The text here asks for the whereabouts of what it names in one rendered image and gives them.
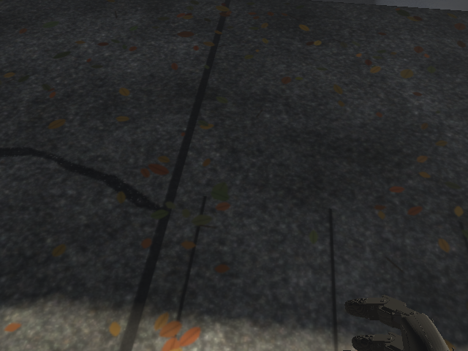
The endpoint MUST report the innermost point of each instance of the robot right hand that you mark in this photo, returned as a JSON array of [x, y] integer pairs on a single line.
[[418, 332]]

